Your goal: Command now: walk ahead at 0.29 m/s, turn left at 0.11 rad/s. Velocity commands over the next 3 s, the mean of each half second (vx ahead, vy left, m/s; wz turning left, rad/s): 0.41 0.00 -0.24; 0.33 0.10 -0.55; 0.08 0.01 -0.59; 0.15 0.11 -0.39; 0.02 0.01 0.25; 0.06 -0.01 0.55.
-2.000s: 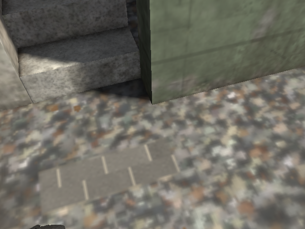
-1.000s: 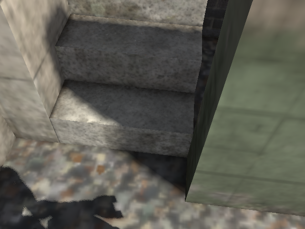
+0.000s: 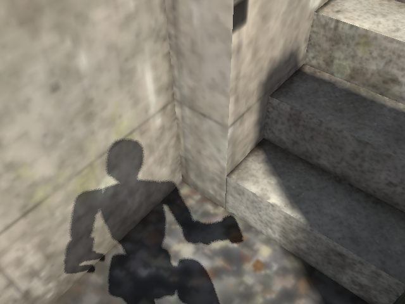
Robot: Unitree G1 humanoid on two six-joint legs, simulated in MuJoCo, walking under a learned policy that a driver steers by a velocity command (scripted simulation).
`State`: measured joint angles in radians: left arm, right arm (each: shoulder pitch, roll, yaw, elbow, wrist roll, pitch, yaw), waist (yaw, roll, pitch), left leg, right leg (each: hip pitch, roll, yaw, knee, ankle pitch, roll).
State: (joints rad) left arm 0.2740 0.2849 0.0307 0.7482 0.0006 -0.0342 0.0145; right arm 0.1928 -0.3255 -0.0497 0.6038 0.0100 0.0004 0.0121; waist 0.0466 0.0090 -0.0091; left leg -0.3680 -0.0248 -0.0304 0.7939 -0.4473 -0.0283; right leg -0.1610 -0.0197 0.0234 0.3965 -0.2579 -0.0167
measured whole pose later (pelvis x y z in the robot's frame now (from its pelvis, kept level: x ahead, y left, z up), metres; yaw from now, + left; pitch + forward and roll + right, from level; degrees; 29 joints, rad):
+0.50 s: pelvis +0.17 +0.02 -0.01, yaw -11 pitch +2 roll +1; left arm 0.08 0.31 0.04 0.63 -0.02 -0.08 -0.09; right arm 0.46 -0.28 -0.03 0.82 -0.01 -0.07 -0.04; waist -0.10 -0.05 0.05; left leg 0.14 -0.02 0.18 0.17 -0.33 0.01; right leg -0.71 -0.06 0.00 0.71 0.06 0.00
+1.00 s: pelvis +0.39 -0.04 -0.01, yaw -28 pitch +2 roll +1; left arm 0.15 0.33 0.06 0.66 0.00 0.01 0.04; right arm 0.29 -0.33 -0.03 0.72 -0.03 -0.03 -0.02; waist -0.02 0.06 0.06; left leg -0.62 0.02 -0.13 0.75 -0.08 -0.13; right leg -0.27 0.13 0.19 0.49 -0.23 -0.06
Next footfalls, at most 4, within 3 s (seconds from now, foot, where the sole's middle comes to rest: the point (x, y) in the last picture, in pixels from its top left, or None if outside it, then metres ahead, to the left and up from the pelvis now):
0.12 left None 0.07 0.13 -0.78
0.60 right None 0.39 -0.13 -0.78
1.08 left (218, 279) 0.61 0.02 -0.78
1.42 right None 0.37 -0.13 -0.78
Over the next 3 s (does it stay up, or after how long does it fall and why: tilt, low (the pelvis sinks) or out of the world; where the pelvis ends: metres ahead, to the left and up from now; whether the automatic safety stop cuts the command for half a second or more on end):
stays up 0.45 -0.04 -0.01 its command is cut before an obstacle after 0.7 s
